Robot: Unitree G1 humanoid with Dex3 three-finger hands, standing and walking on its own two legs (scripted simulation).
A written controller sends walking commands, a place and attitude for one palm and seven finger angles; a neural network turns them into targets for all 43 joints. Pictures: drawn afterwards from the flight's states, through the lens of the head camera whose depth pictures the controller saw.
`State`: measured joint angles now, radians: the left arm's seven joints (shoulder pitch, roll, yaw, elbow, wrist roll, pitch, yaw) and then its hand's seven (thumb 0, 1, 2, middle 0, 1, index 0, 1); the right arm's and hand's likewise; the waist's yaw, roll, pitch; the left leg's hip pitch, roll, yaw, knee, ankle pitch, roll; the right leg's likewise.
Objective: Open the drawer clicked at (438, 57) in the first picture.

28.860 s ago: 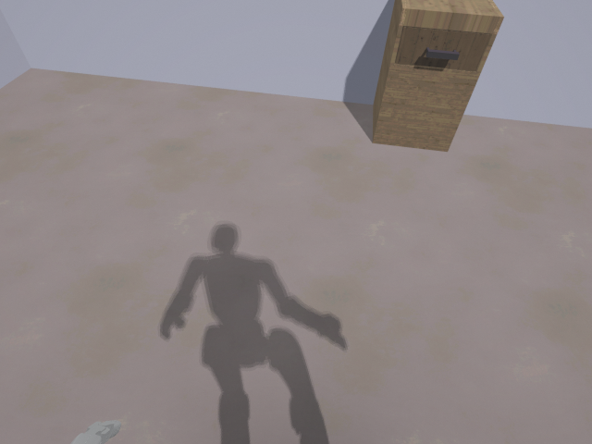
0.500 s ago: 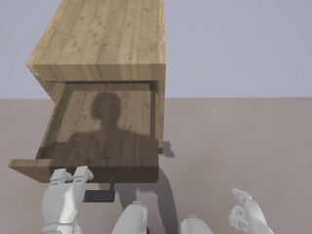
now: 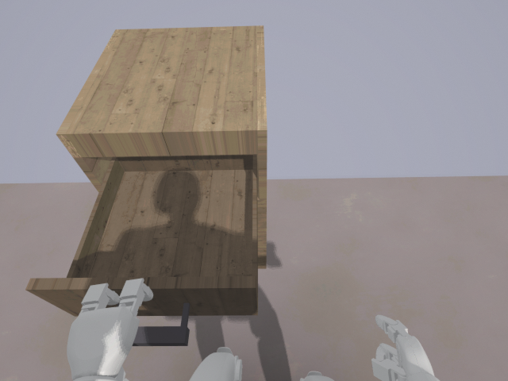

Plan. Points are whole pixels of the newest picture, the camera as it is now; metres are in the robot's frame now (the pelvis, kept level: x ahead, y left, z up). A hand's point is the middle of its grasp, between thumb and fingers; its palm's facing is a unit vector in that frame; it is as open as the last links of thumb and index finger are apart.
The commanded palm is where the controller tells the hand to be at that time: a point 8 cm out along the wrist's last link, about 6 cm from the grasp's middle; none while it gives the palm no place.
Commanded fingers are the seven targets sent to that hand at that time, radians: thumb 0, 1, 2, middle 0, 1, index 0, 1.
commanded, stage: lift the hand off the handle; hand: left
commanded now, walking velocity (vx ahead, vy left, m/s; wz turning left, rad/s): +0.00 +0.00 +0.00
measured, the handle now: (150, 322) +0.23 +0.22 -0.12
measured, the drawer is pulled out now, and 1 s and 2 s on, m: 0.30 0.30 0.30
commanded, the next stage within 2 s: draw the hand back to the body in 1.10 s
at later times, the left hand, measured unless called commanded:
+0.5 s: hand (111, 337) +0.18 +0.23 +0.00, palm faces -0.03 -0.11 -0.99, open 13.8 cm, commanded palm +0.16 +0.23 +0.05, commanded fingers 0.00 -0.50 0.30 -0.30 -1.20 -0.30 -1.20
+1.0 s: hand (93, 332) +0.18 +0.24 +0.04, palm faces +0.01 -0.12 -0.99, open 13.8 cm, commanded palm +0.16 +0.24 +0.09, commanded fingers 0.00 -0.50 0.30 -0.30 -1.20 -0.30 -1.20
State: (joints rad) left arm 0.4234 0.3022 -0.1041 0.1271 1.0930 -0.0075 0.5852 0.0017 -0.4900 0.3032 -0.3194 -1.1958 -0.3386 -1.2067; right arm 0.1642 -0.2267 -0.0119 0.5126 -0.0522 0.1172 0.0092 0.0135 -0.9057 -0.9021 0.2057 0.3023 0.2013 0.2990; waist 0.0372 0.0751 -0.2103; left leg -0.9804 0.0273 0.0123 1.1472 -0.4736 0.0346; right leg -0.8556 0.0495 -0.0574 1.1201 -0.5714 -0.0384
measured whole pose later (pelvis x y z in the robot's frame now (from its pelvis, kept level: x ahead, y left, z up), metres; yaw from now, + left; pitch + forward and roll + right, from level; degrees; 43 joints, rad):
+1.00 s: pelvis +0.01 +0.00 +0.04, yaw +0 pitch +11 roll -1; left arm 0.52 0.35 -0.04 -0.02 1.03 -0.05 0.48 0.00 -0.49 0.30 -0.32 -1.20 -0.32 -1.20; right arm 0.18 -0.23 -0.02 0.50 -0.03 0.12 0.02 0.01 -0.91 -0.90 0.20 0.30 0.20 0.30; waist 0.05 0.08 -0.17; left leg -0.73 0.02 0.03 0.95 -0.41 0.03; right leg -0.61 0.05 -0.03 0.92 -0.50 -0.04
